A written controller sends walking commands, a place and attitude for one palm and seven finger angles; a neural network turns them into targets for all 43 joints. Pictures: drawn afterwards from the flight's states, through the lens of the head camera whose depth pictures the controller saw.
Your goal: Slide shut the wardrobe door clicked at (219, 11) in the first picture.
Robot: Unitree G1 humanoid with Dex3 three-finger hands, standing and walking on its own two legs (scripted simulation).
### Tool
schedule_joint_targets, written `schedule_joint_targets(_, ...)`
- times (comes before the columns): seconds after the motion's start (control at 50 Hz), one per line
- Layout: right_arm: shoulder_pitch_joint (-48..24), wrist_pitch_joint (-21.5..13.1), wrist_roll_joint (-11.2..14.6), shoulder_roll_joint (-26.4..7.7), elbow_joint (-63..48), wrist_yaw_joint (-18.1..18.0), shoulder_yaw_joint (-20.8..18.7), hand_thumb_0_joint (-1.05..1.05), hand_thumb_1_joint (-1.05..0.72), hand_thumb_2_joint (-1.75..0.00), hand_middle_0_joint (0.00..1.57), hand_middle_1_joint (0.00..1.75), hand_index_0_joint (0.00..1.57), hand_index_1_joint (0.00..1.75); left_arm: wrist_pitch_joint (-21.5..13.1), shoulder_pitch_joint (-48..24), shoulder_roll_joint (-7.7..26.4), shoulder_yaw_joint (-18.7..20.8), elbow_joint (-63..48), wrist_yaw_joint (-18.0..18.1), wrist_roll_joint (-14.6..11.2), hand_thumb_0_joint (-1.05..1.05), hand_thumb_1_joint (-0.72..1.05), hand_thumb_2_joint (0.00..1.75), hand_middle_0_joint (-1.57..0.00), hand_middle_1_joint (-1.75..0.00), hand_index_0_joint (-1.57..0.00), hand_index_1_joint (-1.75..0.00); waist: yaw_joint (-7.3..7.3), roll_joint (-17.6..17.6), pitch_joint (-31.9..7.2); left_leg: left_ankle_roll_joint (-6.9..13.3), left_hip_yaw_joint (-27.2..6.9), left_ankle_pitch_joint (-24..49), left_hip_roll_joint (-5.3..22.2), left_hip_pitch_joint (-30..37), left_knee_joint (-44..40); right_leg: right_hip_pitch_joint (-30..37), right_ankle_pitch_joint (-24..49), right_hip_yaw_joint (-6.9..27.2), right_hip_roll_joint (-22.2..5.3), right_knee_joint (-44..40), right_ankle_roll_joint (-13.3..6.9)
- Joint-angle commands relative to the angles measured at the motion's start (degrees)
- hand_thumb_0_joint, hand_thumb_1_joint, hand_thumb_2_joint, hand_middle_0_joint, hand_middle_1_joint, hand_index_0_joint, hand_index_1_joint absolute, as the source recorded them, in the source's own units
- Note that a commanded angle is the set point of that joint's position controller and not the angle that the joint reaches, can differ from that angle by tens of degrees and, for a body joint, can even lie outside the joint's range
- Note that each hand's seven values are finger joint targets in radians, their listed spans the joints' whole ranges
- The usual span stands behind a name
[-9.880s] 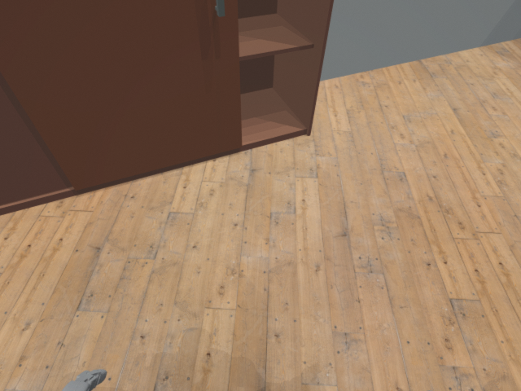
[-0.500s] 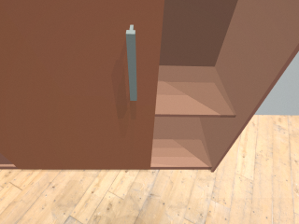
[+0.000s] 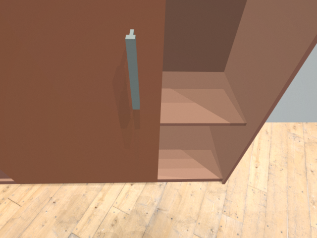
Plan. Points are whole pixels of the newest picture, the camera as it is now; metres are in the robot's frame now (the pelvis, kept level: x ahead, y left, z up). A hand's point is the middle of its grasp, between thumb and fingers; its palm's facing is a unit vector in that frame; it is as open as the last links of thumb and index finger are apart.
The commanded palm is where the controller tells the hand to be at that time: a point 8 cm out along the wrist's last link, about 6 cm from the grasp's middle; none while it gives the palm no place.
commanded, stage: shuffle to correct the standing spot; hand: left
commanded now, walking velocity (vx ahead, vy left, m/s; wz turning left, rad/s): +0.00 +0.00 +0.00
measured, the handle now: (134, 73) +0.55 +0.12 +0.13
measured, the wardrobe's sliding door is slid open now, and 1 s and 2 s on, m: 0.44 0.44 0.44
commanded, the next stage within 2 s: come to a stop and stand still in 0.44 s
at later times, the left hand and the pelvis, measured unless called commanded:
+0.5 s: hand out of the picture -0.03 +0.11 -0.19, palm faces +0.17 -0.97 -0.14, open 7.4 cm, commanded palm none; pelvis +0.06 -0.03 -0.01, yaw +5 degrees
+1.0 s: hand out of the picture +0.12 +0.12 -0.18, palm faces +0.11 -0.96 -0.25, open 7.3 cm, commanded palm none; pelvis +0.11 -0.07 -0.01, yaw +6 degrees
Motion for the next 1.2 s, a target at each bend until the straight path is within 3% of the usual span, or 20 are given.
schedule_joint_targets(0.0,3.78,-0.63,-0.02,-5.40,-1.30,-0.15,-0.90,0.00,-0.90,-0.90,0.20,0.30,0.20,0.30,-0.59,5.10,4.59,1.01,-0.82,0.18,0.02,0.00,0.90,0.90,-0.20,-0.30,-0.20,-0.30,0.23,-0.30,4.45,-0.26,-8.15,6.69,8.24,-3.01,-6.46,-1.53,6.76,4.39,-4.40,-4.59,-2.08)
schedule_joint_targets(0.2,5.33,0.19,-0.71,-6.82,-1.75,0.13,-2.44,0.00,-0.90,-0.90,0.20,0.30,0.20,0.30,-0.22,5.94,3.83,1.89,-1.90,-1.11,1.16,0.00,0.90,0.90,-0.20,-0.30,-0.20,-0.30,0.11,2.84,9.96,3.69,-17.13,-20.44,11.67,-11.20,-11.60,-5.84,-8.33,-0.35,-1.38,1.69,-2.60)
schedule_joint_targets(0.28,4.71,-0.58,-0.70,-5.72,-2.97,0.09,-2.30,0.00,-0.90,-0.90,0.20,0.30,0.20,0.30,-1.00,9.91,3.87,2.25,-0.98,-1.10,0.76,0.00,0.90,0.90,-0.20,-0.30,-0.20,-0.30,1.24,-0.23,6.74,2.84,-12.43,-9.85,8.30,-12.83,-3.53,-0.65,-5.85,3.12,-4.00,-1.25,-3.80)
schedule_joint_targets(0.32,3.83,-0.88,-0.61,-3.65,-3.73,0.14,-1.83,0.00,-0.90,-0.90,0.20,0.30,0.20,0.30,-1.37,12.80,5.69,2.79,0.11,-0.80,0.55,0.00,0.90,0.90,-0.20,-0.30,-0.20,-0.30,1.99,-8.01,5.57,0.81,-4.62,-5.07,3.50,-17.92,7.11,5.78,-1.84,9.07,-8.32,-5.28,-6.37)
schedule_joint_targets(0.4,-1.53,-1.12,-0.74,-2.25,-6.51,0.69,-2.07,0.00,-0.90,-0.90,0.20,0.30,0.20,0.30,-2.18,17.50,6.82,3.48,1.53,0.08,0.98,0.00,0.90,0.90,-0.20,-0.30,-0.20,-0.30,3.42,-8.46,5.24,-0.26,-0.57,-17.68,4.03,-28.26,28.49,11.93,21.11,16.69,-17.78,-9.62,-14.61)
schedule_joint_targets(0.46,-2.27,-1.31,-0.44,-0.93,-6.81,1.21,-2.01,0.00,-0.90,-0.90,0.20,0.30,0.20,0.30,-2.34,14.19,7.11,3.38,1.00,0.16,1.40,0.00,0.90,0.90,-0.20,-0.30,-0.20,-0.30,1.42,-4.12,4.14,-0.24,0.13,-15.04,4.97,-22.29,20.64,8.95,28.17,10.08,-14.83,-6.43,-13.79)
schedule_joint_targets(0.5,5.58,-1.50,-0.65,-0.21,-3.81,0.86,-1.93,0.00,-0.90,-0.90,0.20,0.30,0.20,0.30,-2.02,9.19,6.74,3.12,0.14,-0.30,0.73,0.00,0.90,0.90,-0.20,-0.30,-0.20,-0.30,-3.37,-3.48,2.42,-0.44,4.35,-1.63,1.98,-4.04,6.63,-1.54,25.62,2.59,-9.12,-0.15,-9.76)
schedule_joint_targets(0.52,12.01,-1.76,-0.86,-2.53,-1.48,0.33,-2.36,0.00,-0.90,-0.90,0.20,0.30,0.20,0.30,-1.76,8.66,6.00,3.03,-0.04,-0.68,0.26,0.00,0.90,0.90,-0.20,-0.30,-0.20,-0.30,-5.51,0.85,0.10,0.22,0.59,4.59,3.69,5.34,1.24,-5.91,23.24,0.18,-5.97,10.41,-7.47)
schedule_joint_targets(0.54,16.93,-2.19,-1.38,-8.47,0.08,-0.46,-3.45,0.00,-0.90,-0.90,0.20,0.30,0.20,0.30,-1.58,9.74,3.30,2.62,-1.06,-1.10,-0.21,0.00,0.90,0.90,-0.20,-0.30,-0.20,-0.30,-6.11,14.06,-2.42,5.53,-20.24,13.49,19.15,12.84,-3.63,-17.66,2.98,-3.68,-0.28,24.52,-3.14)
schedule_joint_targets(0.56,18.06,-1.63,-1.04,-10.99,-0.05,-1.05,-3.48,0.00,-0.90,-0.90,0.20,0.30,0.20,0.30,-1.64,8.15,3.14,2.19,-2.67,-0.82,-0.01,0.00,0.90,0.90,-0.20,-0.30,-0.20,-0.30,-5.69,15.52,-1.71,12.20,-30.22,30.05,28.72,12.63,-8.09,-23.10,-17.25,-1.81,1.05,35.50,-2.21)
schedule_joint_targets(0.58,13.46,-0.83,-0.85,-10.76,-1.82,-1.10,-3.27,0.00,-0.90,-0.90,0.20,0.30,0.20,0.30,-1.02,7.22,4.01,2.68,-3.00,-0.47,0.28,0.00,0.90,0.90,-0.20,-0.30,-0.20,-0.30,-4.13,7.72,0.07,14.78,-27.00,30.03,29.43,6.06,-7.65,-20.75,-17.26,2.21,-1.58,38.63,-2.57)
schedule_joint_targets(0.62,3.52,-1.44,-0.69,-6.41,-3.82,-1.22,-1.73,0.00,-0.90,-0.90,0.20,0.30,0.20,0.30,-0.22,6.48,1.36,2.23,-1.65,-0.22,0.52,0.00,0.90,0.90,-0.20,-0.30,-0.20,-0.30,0.13,5.98,8.07,10.31,-16.98,34.41,23.37,-8.44,-8.80,-15.53,-13.25,3.15,-3.90,33.37,-1.05)
schedule_joint_targets(0.66,-0.15,-1.64,-0.53,-6.16,-4.62,-1.31,-1.10,0.00,-0.90,-0.90,0.20,0.30,0.20,0.30,0.53,9.40,-0.01,1.73,-0.35,-0.35,0.20,0.00,0.90,0.90,-0.20,-0.30,-0.20,-0.30,1.74,8.40,6.31,7.61,-9.23,40.97,18.56,-8.41,-7.03,-9.49,-9.73,0.85,-3.44,24.50,0.25)
schedule_joint_targets(0.8,-1.27,0.54,-0.14,-8.69,-6.38,-0.65,-3.72,0.00,-0.90,-0.90,0.20,0.30,0.20,0.30,0.55,7.27,4.73,2.81,-2.70,-0.18,0.47,0.00,0.90,0.90,-0.20,-0.30,-0.20,-0.30,1.83,3.05,0.24,1.59,-4.87,25.84,12.89,-3.91,1.66,-2.32,11.92,-0.46,-2.24,2.75,0.73)
schedule_joint_targets(0.86,2.44,1.96,0.27,-4.60,-6.75,0.21,-3.74,0.00,-0.90,-0.90,0.20,0.30,0.20,0.30,-0.02,3.18,10.99,3.48,-4.51,-0.35,0.57,0.00,0.90,0.90,-0.20,-0.30,-0.20,-0.30,-0.75,-7.24,-0.99,-3.58,-0.30,-5.40,2.96,-6.78,9.38,-4.37,28.72,11.89,-14.58,-1.86,-6.15)
schedule_joint_targets(0.94,0.34,2.75,-0.05,-4.41,-7.43,0.30,-3.80,0.00,-0.90,-0.90,0.20,0.30,0.20,0.30,-0.02,0.70,11.40,4.36,-6.29,0.39,0.85,0.00,0.90,0.90,-0.20,-0.30,-0.20,-0.30,1.21,-14.49,-2.27,-4.09,-2.76,-15.35,2.86,-12.19,22.48,-0.49,34.50,14.51,-17.74,-4.99,-11.40)
schedule_joint_targets(1.04,-1.35,2.61,0.32,-4.56,-8.55,0.59,-3.58,0.00,-0.90,-0.90,0.20,0.30,0.20,0.30,0.54,0.42,13.02,5.59,-7.67,0.75,1.03,0.00,0.90,0.90,-0.20,-0.30,-0.20,-0.30,2.37,-9.52,-4.42,-4.96,-3.08,-14.72,2.12,-13.27,18.79,4.41,36.77,13.69,-17.78,-3.64,-12.81)
schedule_joint_targets(1.12,3.82,2.54,0.26,-3.79,-7.06,0.60,-3.51,0.00,-0.90,-0.90,0.20,0.30,0.20,0.30,1.54,-3.60,12.86,5.90,-8.97,0.44,0.43,0.00,0.90,0.90,-0.20,-0.30,-0.20,-0.30,-0.63,-7.15,-3.22,-4.33,-0.79,0.17,1.26,1.07,-0.31,-6.60,14.82,10.42,-13.28,-2.65,-7.68)
schedule_joint_targets(1.14,4.91,2.26,0.18,-4.73,-6.82,0.49,-3.55,0.00,-0.90,-0.90,0.20,0.30,0.20,0.30,1.94,-4.48,11.36,5.53,-9.49,0.28,0.25,0.00,0.90,0.90,-0.20,-0.30,-0.20,-0.30,-1.07,-2.96,-1.92,-3.49,-2.31,1.10,3.22,3.57,-4.04,-10.47,5.81,8.39,-9.92,-0.54,-5.53)
schedule_joint_targets(1.18,1.48,2.14,-0.92,-9.47,-9.28,0.32,-3.95,0.00,-0.90,-0.90,0.20,0.30,0.20,0.30,2.71,-5.49,6.51,4.60,-10.99,-0.17,-0.12,0.00,0.90,0.90,-0.20,-0.30,-0.20,-0.30,-0.21,15.55,3.82,3.27,-18.18,-1.82,17.50,-7.46,-14.06,-13.53,-9.81,-0.90,-0.89,11.43,-0.77)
